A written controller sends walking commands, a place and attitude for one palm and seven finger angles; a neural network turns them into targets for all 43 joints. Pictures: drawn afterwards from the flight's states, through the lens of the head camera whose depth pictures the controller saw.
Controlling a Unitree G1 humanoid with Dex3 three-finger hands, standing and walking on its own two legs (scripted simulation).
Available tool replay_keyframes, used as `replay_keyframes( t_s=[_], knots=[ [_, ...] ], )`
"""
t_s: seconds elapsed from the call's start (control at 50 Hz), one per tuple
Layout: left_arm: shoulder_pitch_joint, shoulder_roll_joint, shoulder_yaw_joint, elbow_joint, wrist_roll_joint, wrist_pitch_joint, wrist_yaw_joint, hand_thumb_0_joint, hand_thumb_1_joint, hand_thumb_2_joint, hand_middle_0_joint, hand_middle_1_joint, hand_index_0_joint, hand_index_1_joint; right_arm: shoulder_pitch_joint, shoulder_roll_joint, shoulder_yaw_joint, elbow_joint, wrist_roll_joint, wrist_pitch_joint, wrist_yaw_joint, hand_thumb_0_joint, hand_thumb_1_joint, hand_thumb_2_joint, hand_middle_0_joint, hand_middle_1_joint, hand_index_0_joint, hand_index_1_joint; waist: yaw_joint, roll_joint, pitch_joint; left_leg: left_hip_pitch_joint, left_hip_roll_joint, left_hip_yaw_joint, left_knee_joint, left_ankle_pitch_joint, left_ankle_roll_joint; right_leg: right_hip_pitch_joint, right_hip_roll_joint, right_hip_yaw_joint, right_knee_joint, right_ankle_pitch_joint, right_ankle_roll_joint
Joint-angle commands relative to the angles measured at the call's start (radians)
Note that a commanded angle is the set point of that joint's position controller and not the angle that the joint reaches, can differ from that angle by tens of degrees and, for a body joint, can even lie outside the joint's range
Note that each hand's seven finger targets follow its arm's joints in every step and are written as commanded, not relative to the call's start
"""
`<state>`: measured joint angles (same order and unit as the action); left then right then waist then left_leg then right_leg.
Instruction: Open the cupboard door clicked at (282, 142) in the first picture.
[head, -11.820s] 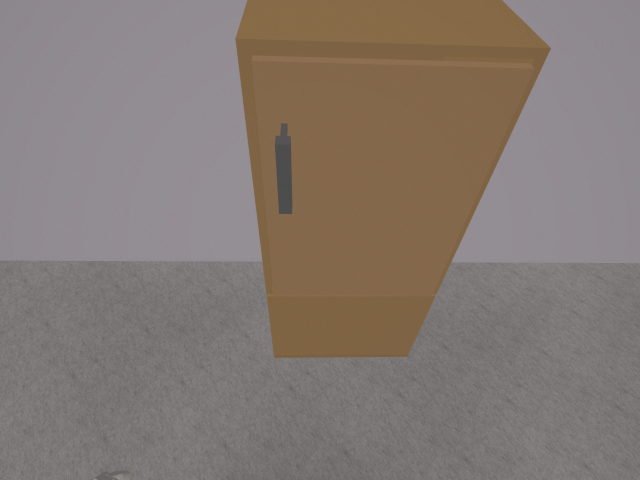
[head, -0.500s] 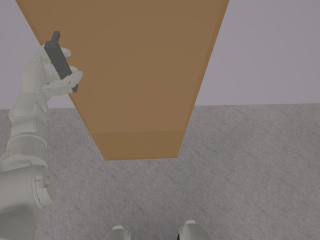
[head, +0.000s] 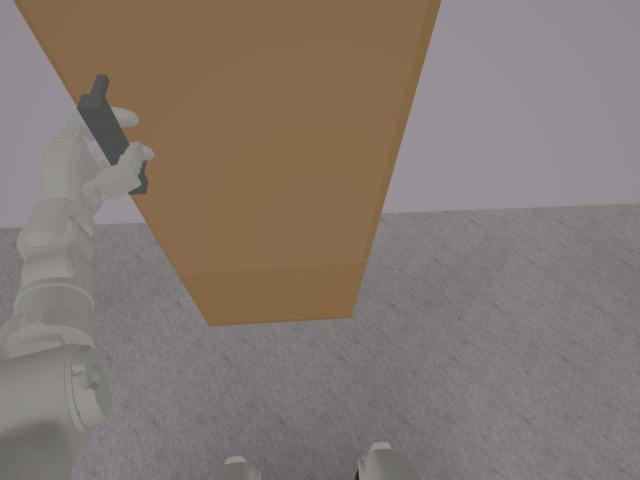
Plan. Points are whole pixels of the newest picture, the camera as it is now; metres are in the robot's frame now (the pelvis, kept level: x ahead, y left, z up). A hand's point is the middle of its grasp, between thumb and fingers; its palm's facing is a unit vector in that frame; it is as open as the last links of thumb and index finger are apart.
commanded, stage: pull the door open along its arc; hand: left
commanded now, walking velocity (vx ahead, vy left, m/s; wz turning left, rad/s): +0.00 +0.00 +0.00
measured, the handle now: (120, 138) +0.52 +0.23 +0.11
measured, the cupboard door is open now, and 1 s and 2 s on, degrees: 1 41 40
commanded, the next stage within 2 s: open thumb and fingers to let go in 0.80 s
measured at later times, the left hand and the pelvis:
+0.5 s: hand (165, 268) +0.33 +0.15 +0.11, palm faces +0.29 -0.95 +0.10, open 6.3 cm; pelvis +0.03 +0.00 +0.02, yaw +2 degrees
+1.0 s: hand (232, 332) +0.26 +0.08 +0.11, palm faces +0.38 -0.92 +0.00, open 6.2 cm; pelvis +0.03 -0.03 +0.02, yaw +4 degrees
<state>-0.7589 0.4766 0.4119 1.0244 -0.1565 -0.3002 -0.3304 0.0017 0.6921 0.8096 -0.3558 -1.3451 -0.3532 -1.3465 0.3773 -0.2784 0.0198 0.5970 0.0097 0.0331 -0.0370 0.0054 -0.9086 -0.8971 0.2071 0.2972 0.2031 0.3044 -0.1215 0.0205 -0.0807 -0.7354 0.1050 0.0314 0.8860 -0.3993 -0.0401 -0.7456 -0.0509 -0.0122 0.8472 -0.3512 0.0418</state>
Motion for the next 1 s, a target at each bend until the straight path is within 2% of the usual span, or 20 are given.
replay_keyframes(
  t_s=[0.0, 0.06, 0.2, 0.22, 0.24, 0.26, 0.28, 0.3, 0.36, 0.38, 0.44, 0.46, 0.54, 0.6, 0.66, 0.76, 0.86, 0.88, 0.9, 0.98],
  knots=[
    [-0.226, 0.225, 0.032, -0.312, -0.051, -0.07, -0.009, 0.0, 0.9, 0.9, -0.4, -1.35, -0.4, -1.35, 0.056, -0.151, -0.059, -0.119, 0.009, -0.033, -0.008, 0.0, -0.9, -0.9, 0.2, 0.3, 0.2, 0.3, 0.059, 0.04, -0.438, 0.219, -0.092, 0.016, -0.13, 0.239, 0.055, 0.314, 0.083, -0.031, -0.096, 0.315, -0.052],
    [-0.09, 0.192, 0.029, -0.41, -0.077, -0.062, -0.005, 0.0, 0.9, 0.9, -0.4, -1.35, -0.4, -1.35, 0.03, -0.145, -0.06, -0.15, 0.016, -0.037, -0.007, 0.0, -0.9, -0.9, 0.2, 0.3, 0.2, 0.3, 0.084, 0.015, -0.418, 0.223, -0.093, 0.022, -0.149, 0.269, 0.056, 0.367, 0.083, -0.033, -0.104, 0.354, -0.056],
    [0.222, 0.027, -0.055, -0.647, -0.118, -0.019, 0.025, 0.0, 0.9, 0.9, -0.4, -1.35, -0.4, -1.35, -0.055, -0.119, -0.058, -0.198, 0.028, -0.062, 0.003, 0.0, -0.9, -0.9, 0.2, 0.3, 0.2, 0.3, 0.111, 0.01, -0.299, 0.252, -0.092, 0.032, -0.2, 0.257, 0.049, 0.385, 0.077, -0.049, -0.129, 0.343, -0.053],
    [0.25, -0.003, -0.077, -0.717, -0.122, -0.017, 0.034, 0.0, 0.9, 0.9, -0.4, -1.35, -0.4, -1.35, -0.064, -0.114, -0.059, -0.204, 0.029, -0.069, 0.006, 0.0, -0.9, -0.9, 0.2, 0.3, 0.2, 0.3, 0.112, -0.007, -0.31, 0.268, -0.09, 0.027, -0.204, 0.277, 0.048, 0.393, 0.077, -0.055, -0.126, 0.355, -0.053],
    [0.308, -0.021, -0.086, -0.749, -0.121, -0.008, 0.041, 0.0, 0.9, 0.9, -0.4, -1.35, -0.4, -1.35, -0.075, -0.111, -0.061, -0.21, 0.03, -0.074, 0.007, 0.0, -0.9, -0.9, 0.2, 0.3, 0.2, 0.3, 0.119, 0.016, -0.304, 0.282, -0.09, 0.031, -0.206, 0.286, 0.045, 0.394, 0.075, -0.055, -0.126, 0.36, -0.053],
    [0.283, -0.046, 0.021, -0.866, -0.176, -0.001, 0.181, 0.0, 0.9, 0.9, -0.4, -1.35, -0.4, -1.35, -0.121, -0.074, -0.056, -0.22, 0.025, -0.092, 0.01, 0.0, -0.9, -0.9, 0.2, 0.3, 0.2, 0.3, 0.202, 0.015, -0.299, 0.256, -0.098, 0.019, -0.212, 0.307, 0.035, 0.408, 0.073, -0.07, -0.136, 0.335, -0.05],
    [0.378, -0.17, -0.084, -0.866, -0.15, 0.022, 0.25, 0.0, 0.9, 0.9, -0.4, -1.35, -0.4, -1.35, -0.128, -0.067, -0.053, -0.214, 0.02, -0.106, 0.022, 0.0, -0.9, -0.9, 0.2, 0.3, 0.2, 0.3, 0.171, 0.009, -0.266, 0.281, -0.095, 0.024, -0.224, 0.305, 0.029, 0.398, 0.076, -0.079, -0.139, 0.327, -0.047],
    [0.422, -0.217, -0.12, -0.913, -0.14, 0.032, 0.295, 0.0, 0.9, 0.9, -0.4, -1.35, -0.4, -1.35, -0.133, -0.067, -0.053, -0.212, 0.02, -0.115, 0.031, 0.0, -0.9, -0.9, 0.2, 0.3, 0.2, 0.3, 0.163, 0.003, -0.24, 0.288, -0.091, 0.02, -0.23, 0.299, 0.024, 0.381, 0.073, -0.089, -0.145, 0.312, -0.045],
    [0.55, -0.272, -0.184, -1.076, -0.071, 0.048, 0.428, 0.0, 0.9, 0.9, -0.4, -1.35, -0.4, -1.35, -0.148, -0.058, -0.058, -0.21, 0.003, -0.126, 0.045, 0.0, -0.9, -0.9, 0.2, 0.3, 0.2, 0.3, 0.16, -0.066, -0.257, 0.314, -0.09, 0.017, -0.225, 0.347, 0.028, 0.428, 0.067, -0.093, -0.147, 0.347, -0.044],
    [0.599, -0.322, -0.233, -1.146, -0.039, 0.057, 0.47, 0.0, 0.9, 0.9, -0.4, -1.35, -0.4, -1.35, -0.161, -0.047, -0.058, -0.215, -0.003, -0.127, 0.051, 0.0, -0.9, -0.9, 0.2, 0.3, 0.2, 0.3, 0.161, -0.024, -0.265, 0.335, -0.09, 0.025, -0.227, 0.364, 0.028, 0.427, 0.061, -0.091, -0.146, 0.36, -0.043],
    [0.688, -0.401, -0.331, -1.299, 0.047, 0.101, 0.596, 0.0, 0.9, 0.9, -0.4, -1.35, -0.4, -1.35, -0.185, -0.031, -0.052, -0.22, -0.025, -0.117, 0.062, 0.0, -0.9, -0.9, 0.2, 0.3, 0.2, 0.3, 0.15, 0.001, -0.239, 0.357, -0.088, 0.021, -0.227, 0.37, 0.027, 0.426, 0.053, -0.092, -0.153, 0.36, -0.048],
    [0.738, -0.424, -0.368, -1.327, 0.077, 0.118, 0.639, 0.0, 0.9, 0.9, -0.4, -1.35, -0.4, -1.35, -0.191, -0.029, -0.051, -0.225, -0.033, -0.11, 0.06, 0.0, -0.9, -0.9, 0.2, 0.3, 0.2, 0.3, 0.143, -0.037, -0.222, 0.354, -0.086, 0.014, -0.229, 0.352, 0.03, 0.434, 0.052, -0.093, -0.162, 0.348, -0.047],
    [0.883, -0.531, -0.524, -1.471, 0.189, 0.202, 0.766, 0.0, 0.9, 0.9, -0.4, -1.35, -0.4, -1.35, -0.23, -0.009, -0.041, -0.253, -0.058, -0.075, 0.06, 0.0, -0.9, -0.9, 0.2, 0.3, 0.2, 0.3, 0.132, -0.023, -0.208, 0.375, -0.085, 0.006, -0.223, 0.335, 0.033, 0.431, 0.045, -0.091, -0.163, 0.339, -0.055],
    [0.986, -0.554, -0.599, -1.524, 0.236, 0.225, 0.786, 0.0, 0.9, 0.9, -0.4, -1.35, -0.4, -1.35, -0.251, 0.001, -0.038, -0.268, -0.07, -0.053, 0.051, 0.0, -0.9, -0.9, 0.2, 0.3, 0.2, 0.3, 0.126, -0.065, -0.182, 0.379, -0.086, -0.001, -0.207, 0.316, 0.041, 0.44, 0.041, -0.083, -0.177, 0.355, -0.056],
    [1.071, -0.57, -0.65, -1.533, 0.257, 0.22, 0.78, 0.0, 0.9, 0.9, -0.4, -1.35, -0.4, -1.35, -0.273, 0.008, -0.031, -0.272, -0.076, -0.042, 0.043, 0.0, -0.9, -0.9, 0.2, 0.3, 0.2, 0.3, 0.126, -0.097, -0.141, 0.378, -0.09, -0.008, -0.193, 0.294, 0.047, 0.443, 0.037, -0.072, -0.199, 0.354, -0.057],
    [1.257, -0.629, -0.715, -1.616, 0.204, 0.191, 0.752, 0.0, 0.9, 0.9, -0.4, -1.35, -0.4, -1.35, -0.318, 0.024, -0.023, -0.288, -0.062, -0.052, 0.054, 0.0, -0.9, -0.9, 0.2, 0.3, 0.2, 0.3, 0.151, -0.063, -0.115, 0.38, -0.096, -0.006, -0.181, 0.289, 0.047, 0.465, 0.037, -0.074, -0.204, 0.355, -0.064],
    [1.066, -0.579, -0.645, -1.541, 0.216, 0.175, 0.798, 0.0, 0.9, 0.9, -0.4, -1.35, -0.4, -1.35, -0.321, 0.019, -0.019, -0.262, -0.081, -0.057, 0.036, 0.0, -0.9, -0.9, 0.2, 0.3, 0.2, 0.3, 0.136, -0.095, -0.036, 0.356, -0.106, -0.022, -0.17, 0.225, 0.048, 0.402, 0.033, -0.053, -0.234, 0.253, -0.054],
    [0.956, -0.555, -0.621, -1.519, 0.222, 0.169, 0.811, 0.0, 0.9, 0.9, -0.4, -1.35, -0.4, -1.35, -0.324, 0.017, -0.018, -0.244, -0.085, -0.058, 0.029, 0.0, -0.9, -0.9, 0.2, 0.3, 0.2, 0.3, 0.122, -0.096, -0.028, 0.354, -0.107, -0.027, -0.167, 0.206, 0.047, 0.377, 0.029, -0.045, -0.238, 0.216, -0.052],
    [0.975, -0.576, -0.623, -1.489, 0.219, 0.167, 0.815, 0.0, 0.83, 0.87, -0.395, -1.342, -0.395, -1.342, -0.32, 0.021, -0.019, -0.244, -0.088, -0.063, 0.025, 0.0, -0.9, -0.9, 0.2, 0.3, 0.2, 0.3, 0.139, -0.119, -0.048, 0.356, -0.112, -0.025, -0.167, 0.204, 0.049, 0.389, 0.027, -0.039, -0.244, 0.204, -0.051],
    [1.021, -0.563, -0.609, -1.471, 0.213, 0.15, 0.795, 0.0, 0.55, 0.75, -0.375, -1.313, -0.375, -1.313, -0.31, 0.022, -0.028, -0.242, -0.084, -0.07, 0.016, 0.0, -0.9, -0.9, 0.2, 0.3, 0.2, 0.3, 0.159, -0.133, -0.123, 0.375, -0.111, -0.011, -0.18, 0.228, 0.051, 0.438, 0.021, -0.027, -0.252, 0.234, -0.051]
  ],
)
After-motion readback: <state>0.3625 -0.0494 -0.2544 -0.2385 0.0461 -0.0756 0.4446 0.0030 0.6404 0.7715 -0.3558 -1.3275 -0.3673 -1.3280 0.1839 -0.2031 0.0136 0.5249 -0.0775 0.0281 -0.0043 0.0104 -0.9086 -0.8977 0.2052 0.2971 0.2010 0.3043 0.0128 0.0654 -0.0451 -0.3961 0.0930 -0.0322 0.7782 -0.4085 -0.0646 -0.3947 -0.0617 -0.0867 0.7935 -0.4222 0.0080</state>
